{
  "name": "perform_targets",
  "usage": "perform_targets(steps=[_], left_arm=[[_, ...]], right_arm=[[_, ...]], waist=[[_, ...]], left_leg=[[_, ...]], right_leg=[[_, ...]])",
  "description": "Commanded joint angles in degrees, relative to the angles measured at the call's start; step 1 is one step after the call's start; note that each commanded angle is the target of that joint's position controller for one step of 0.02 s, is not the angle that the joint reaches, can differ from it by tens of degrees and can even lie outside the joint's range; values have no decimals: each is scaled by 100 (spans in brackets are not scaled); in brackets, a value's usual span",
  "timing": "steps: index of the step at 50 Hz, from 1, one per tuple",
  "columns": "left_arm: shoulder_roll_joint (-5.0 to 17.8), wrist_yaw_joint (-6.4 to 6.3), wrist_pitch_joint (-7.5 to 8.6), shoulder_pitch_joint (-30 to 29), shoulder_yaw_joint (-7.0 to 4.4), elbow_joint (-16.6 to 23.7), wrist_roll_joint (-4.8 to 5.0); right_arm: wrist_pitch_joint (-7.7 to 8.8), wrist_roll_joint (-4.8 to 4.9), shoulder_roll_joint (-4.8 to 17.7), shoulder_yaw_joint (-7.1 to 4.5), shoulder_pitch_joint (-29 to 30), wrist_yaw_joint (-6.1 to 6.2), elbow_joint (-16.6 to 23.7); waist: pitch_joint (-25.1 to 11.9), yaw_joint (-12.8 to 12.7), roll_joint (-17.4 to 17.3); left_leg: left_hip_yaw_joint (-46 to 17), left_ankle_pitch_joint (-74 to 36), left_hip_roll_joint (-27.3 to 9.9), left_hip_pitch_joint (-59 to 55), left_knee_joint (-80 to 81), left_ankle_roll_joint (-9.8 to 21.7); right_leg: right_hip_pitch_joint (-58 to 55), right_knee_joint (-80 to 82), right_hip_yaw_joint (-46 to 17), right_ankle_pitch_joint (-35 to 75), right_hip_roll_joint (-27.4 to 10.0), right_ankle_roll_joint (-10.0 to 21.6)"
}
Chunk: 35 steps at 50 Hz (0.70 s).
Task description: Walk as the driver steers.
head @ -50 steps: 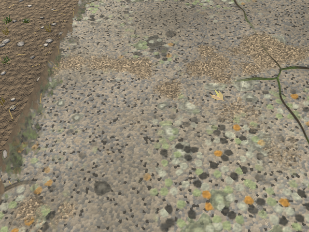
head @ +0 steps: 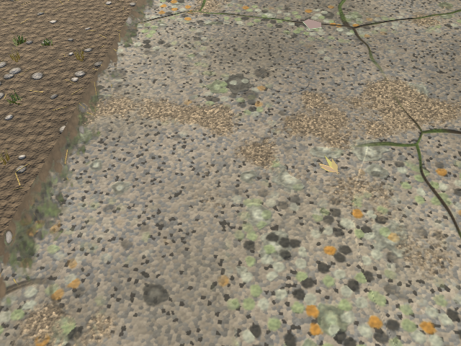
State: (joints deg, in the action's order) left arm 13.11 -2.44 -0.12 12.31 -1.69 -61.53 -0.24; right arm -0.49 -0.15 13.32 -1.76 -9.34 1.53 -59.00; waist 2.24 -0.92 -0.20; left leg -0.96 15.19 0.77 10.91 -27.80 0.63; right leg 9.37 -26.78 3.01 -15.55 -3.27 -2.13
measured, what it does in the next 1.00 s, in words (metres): walks ahead: left foot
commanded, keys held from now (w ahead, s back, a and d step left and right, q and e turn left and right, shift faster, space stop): no key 0.16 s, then w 0.84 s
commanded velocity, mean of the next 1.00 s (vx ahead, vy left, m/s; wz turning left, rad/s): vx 0.30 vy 0.00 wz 0.00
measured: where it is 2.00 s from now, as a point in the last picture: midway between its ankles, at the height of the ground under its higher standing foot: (252, 243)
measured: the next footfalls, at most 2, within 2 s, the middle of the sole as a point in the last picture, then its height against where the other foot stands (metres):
left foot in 0.86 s outside the picture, level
right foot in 1.40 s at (292, 277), level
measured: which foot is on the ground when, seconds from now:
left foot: down 0.00-0.42, up 0.44-0.84, down 0.86-1.00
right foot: down 0.00-0.88, up 0.90-1.00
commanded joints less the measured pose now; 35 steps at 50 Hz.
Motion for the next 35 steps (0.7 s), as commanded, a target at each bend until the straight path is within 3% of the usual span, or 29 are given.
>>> perform_targets(steps=[1,8,9,11,13,16,17,19,20,21,22,23,24,25,26,28,30,32,35], left_arm=[[604,-24,38,203,-87,79,1],[527,-38,42,346,-52,-47,4],[480,-44,34,472,-45,-115,15],[509,-72,24,455,-72,-88,80],[443,-72,113,348,-61,34,90],[144,60,362,220,-4,181,127],[185,112,425,218,-18,214,161],[134,180,524,635,-20,113,208],[169,179,545,1140,-54,-92,195],[495,161,543,1786,-159,-313,127],[1243,196,569,2528,-351,-442,143],[1159,242,640,2479,-290,-404,35],[782,238,702,2086,-189,-266,25],[605,261,733,1843,-138,-158,47],[573,294,723,1667,-111,-90,68],[290,291,632,1715,-10,-68,33],[327,225,551,1823,7,-32,-2],[484,151,517,1713,-4,71,-23],[727,97,531,1918,-73,57,23]], right_arm=[[48,4,622,-95,-4,22,138],[41,11,575,-66,-96,30,-5],[32,18,553,-62,-194,36,-65],[9,89,696,-123,-277,55,-78],[84,111,770,-161,-369,39,-26],[269,181,1066,-286,-925,-17,-137],[316,173,1043,-286,-820,-22,-78],[366,213,941,-253,-207,-44,156],[359,242,854,-226,219,-60,308],[391,198,566,-156,458,-80,436],[492,161,268,-91,563,-83,669],[587,214,489,-144,654,-70,743],[649,285,535,-160,476,-114,668],[685,286,491,-152,281,-163,548],[719,244,540,-185,291,-187,522],[722,174,525,-232,458,-256,559],[658,161,271,-175,677,-317,645],[623,156,93,-86,1270,-332,901],[606,188,121,-25,1860,-374,1156]], waist=[[-66,3,8],[-35,18,17],[-159,17,-12],[112,63,-104],[570,131,-310],[514,281,-1028],[533,206,-996],[544,-211,-895],[556,-506,-696],[343,-688,57],[51,-797,1668],[177,-698,1500],[455,-433,876],[445,-306,660],[461,-227,476],[376,-208,527],[331,-222,560],[503,-275,490],[657,-376,642]], left_leg=[[-187,-1005,-222,82,501,152],[-156,-974,-202,103,514,146],[-109,-333,-144,64,537,171],[-176,1940,-102,421,578,360],[-704,3009,-446,745,862,613],[-2413,3426,-1524,326,1600,1255],[-2686,3289,-1707,496,1702,1358],[-2168,2738,-1508,981,1497,1149],[-1517,2200,-1087,1547,1083,869],[-680,1298,-541,2207,-238,502],[397,1052,201,3185,-2157,85],[-41,1669,88,3804,-3310,120],[-286,1244,-227,4195,-3952,231],[-248,722,-395,4287,-4106,322],[-183,300,-537,4334,-3962,362],[7,-174,-678,3975,-3496,316],[230,-544,-619,3694,-2952,178],[395,-1034,-475,3226,-1925,66],[590,-1544,-254,2520,-924,66]], right_leg=[[74,394,-31,699,-28,69],[117,398,-23,662,-10,73],[81,363,69,107,70,93],[466,62,194,-1484,226,251],[1063,-259,125,-2059,222,382],[1616,-1491,133,-1121,296,495],[1534,-1664,-44,-1105,194,621],[725,-754,-63,-1098,160,886],[-258,107,-53,-673,230,937],[-1227,531,-886,-547,-274,975],[-1993,1477,-3037,-1119,-1495,1531],[-1884,1747,-4193,-1223,-2063,1920],[-1900,1639,-3764,-901,-1956,1821],[-1909,1608,-3105,-514,-1666,1607],[-1901,1655,-2586,31,-1495,1425],[-1735,1702,-1666,1402,-1140,1169],[-1495,1782,-1170,1994,-948,1161],[-922,1980,-822,2015,-773,1147],[-569,2268,-641,1886,-815,1189]])
Keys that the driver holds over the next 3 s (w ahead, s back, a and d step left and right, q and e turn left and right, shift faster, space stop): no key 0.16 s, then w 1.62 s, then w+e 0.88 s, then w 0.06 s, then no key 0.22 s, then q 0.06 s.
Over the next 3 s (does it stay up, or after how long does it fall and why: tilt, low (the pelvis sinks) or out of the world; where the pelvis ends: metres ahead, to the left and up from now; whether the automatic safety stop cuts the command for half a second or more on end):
stays up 1.40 -0.17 -0.02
